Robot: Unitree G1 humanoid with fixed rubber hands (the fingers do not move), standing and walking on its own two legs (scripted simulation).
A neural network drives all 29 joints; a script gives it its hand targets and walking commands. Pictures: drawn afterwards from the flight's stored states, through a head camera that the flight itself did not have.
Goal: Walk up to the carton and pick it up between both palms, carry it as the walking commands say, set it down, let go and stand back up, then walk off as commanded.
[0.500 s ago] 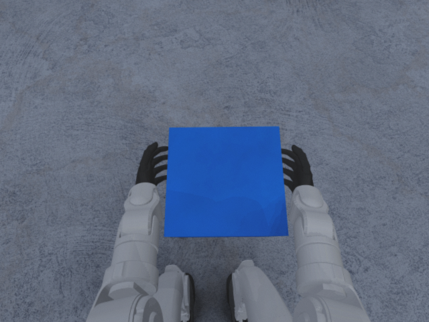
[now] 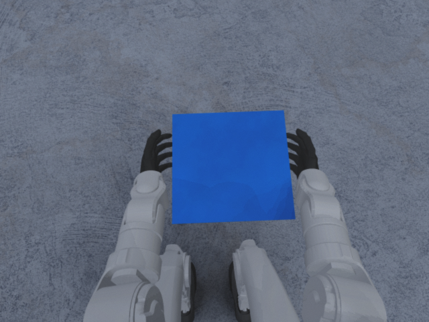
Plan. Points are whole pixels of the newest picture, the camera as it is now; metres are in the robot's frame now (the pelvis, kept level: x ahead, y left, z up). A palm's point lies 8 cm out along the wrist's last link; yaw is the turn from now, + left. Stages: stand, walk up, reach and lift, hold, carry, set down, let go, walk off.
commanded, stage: set down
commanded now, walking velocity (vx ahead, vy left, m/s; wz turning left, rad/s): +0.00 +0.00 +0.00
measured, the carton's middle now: (227, 176) +0.40 -0.05 -0.15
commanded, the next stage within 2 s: none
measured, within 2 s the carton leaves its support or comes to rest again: neither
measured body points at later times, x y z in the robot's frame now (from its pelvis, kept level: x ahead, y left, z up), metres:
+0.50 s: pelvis -0.02 -0.01 -0.07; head +0.21 -0.02 +0.32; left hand +0.43 +0.09 -0.16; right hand +0.41 -0.21 -0.16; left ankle +0.08 +0.09 -0.59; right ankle +0.06 -0.11 -0.59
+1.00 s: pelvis -0.03 -0.01 -0.14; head +0.24 -0.03 +0.22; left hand +0.45 +0.09 -0.25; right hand +0.44 -0.22 -0.24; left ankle +0.08 +0.09 -0.59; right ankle +0.06 -0.11 -0.59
